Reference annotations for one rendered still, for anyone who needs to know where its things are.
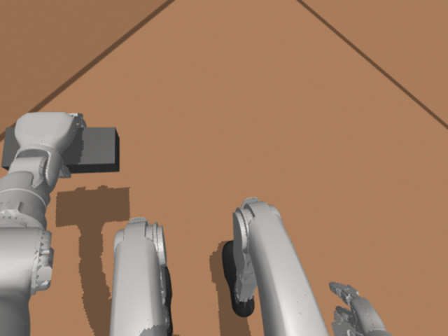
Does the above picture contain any right robot hand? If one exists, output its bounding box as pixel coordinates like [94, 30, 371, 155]
[329, 282, 386, 336]

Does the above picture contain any left robot arm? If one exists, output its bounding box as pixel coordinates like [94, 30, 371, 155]
[0, 144, 62, 336]

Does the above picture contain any left robot hand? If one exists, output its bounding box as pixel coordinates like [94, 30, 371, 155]
[15, 112, 87, 179]

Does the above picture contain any carton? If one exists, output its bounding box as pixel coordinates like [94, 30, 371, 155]
[1, 127, 120, 174]

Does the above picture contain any right robot foot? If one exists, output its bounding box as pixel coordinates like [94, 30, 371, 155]
[222, 240, 255, 317]

